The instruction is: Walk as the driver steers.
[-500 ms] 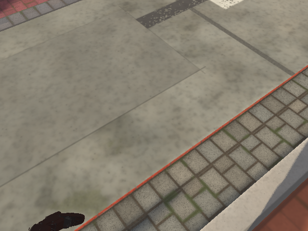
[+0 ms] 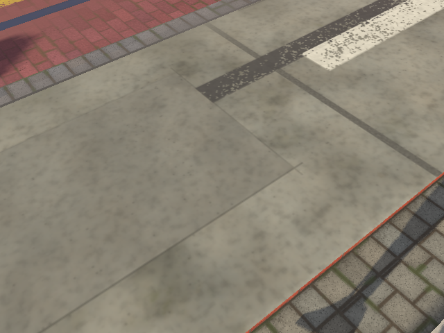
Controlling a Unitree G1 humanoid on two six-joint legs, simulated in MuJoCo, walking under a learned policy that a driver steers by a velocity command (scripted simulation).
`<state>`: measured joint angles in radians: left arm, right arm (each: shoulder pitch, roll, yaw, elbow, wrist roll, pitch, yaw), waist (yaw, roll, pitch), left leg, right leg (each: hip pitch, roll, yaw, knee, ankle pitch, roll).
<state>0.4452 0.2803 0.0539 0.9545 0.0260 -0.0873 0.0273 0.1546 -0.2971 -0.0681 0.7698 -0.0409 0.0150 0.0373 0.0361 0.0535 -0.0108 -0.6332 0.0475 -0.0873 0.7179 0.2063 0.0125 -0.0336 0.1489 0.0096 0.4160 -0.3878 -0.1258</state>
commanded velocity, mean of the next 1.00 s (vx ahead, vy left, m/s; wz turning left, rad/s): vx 0.12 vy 0.00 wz -0.02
